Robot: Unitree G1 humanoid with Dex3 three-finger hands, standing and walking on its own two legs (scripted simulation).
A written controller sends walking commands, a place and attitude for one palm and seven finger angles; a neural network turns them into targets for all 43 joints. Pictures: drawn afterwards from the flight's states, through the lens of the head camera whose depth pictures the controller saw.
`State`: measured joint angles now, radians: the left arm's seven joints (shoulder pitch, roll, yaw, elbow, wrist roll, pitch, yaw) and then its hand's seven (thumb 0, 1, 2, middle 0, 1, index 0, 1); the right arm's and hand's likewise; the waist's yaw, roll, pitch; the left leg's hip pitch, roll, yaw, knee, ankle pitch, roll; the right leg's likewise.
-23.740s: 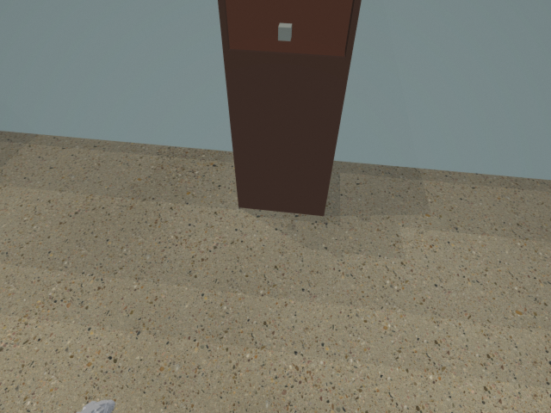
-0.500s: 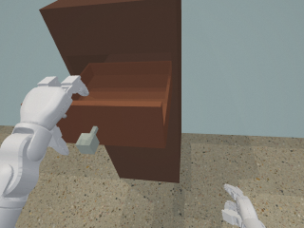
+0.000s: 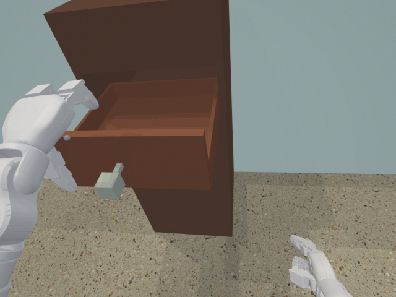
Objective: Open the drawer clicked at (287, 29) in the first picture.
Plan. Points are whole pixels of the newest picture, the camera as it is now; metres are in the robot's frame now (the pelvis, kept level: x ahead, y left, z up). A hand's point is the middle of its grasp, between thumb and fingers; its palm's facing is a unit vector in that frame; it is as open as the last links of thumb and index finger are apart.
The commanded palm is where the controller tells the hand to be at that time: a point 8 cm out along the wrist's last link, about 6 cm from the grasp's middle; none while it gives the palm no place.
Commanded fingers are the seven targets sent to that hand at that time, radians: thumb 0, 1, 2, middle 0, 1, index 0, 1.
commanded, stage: draw the hand back to the body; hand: left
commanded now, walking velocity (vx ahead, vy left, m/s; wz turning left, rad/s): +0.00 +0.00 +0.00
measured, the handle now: (113, 178) +0.30 +0.23 +0.11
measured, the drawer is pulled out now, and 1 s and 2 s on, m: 0.28 0.28 0.28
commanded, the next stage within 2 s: step back with the hand held close in 1.54 s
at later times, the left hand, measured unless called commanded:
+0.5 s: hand (60, 162) +0.23 +0.25 +0.23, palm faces +0.20 -0.01 -0.98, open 13.9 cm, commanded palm +0.18 +0.26 +0.30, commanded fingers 0.00 -0.50 0.30 -0.30 -1.20 -0.30 -1.20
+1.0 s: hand (45, 138) +0.22 +0.23 +0.29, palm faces +0.49 -0.82 -0.29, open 11.8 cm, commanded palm +0.17 +0.28 +0.29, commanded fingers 0.00 0.34 0.66 -0.24 -0.66 -0.24 -0.66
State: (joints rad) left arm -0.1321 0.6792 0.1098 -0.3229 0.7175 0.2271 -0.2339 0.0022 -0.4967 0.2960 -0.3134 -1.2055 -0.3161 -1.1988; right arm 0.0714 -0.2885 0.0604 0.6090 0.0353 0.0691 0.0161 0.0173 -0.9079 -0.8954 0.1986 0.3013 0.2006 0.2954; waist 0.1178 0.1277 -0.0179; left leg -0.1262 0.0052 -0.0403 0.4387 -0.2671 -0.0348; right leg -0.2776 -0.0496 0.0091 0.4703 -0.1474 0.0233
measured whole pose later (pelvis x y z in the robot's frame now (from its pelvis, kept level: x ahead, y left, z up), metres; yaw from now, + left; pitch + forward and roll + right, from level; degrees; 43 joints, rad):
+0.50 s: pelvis +0.00 +0.00 +0.00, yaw +0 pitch -3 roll +1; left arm 0.09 0.71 0.18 -0.48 0.67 0.17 -0.22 0.00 -0.50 0.30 -0.31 -1.21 -0.32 -1.20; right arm 0.09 -0.29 0.06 0.60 0.03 0.05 0.00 0.02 -0.91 -0.90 0.20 0.30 0.20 0.30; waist 0.12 0.14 -0.01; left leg -0.13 0.01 -0.04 0.47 -0.29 -0.04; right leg -0.28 -0.05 0.01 0.50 -0.17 0.02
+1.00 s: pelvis +0.02 +0.01 +0.00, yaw -2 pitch -6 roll -1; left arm 0.19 0.36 0.42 -0.62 -0.04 -0.21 0.10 0.00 -0.01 0.51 -0.27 -0.88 -0.27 -0.87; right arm 0.21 -0.22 0.03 0.70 -0.04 -0.20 -0.07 0.02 -0.91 -0.90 0.20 0.30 0.20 0.30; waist 0.07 0.04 0.04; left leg -0.01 0.04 -0.02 0.42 -0.31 -0.03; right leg -0.15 -0.01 0.02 0.40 -0.15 0.03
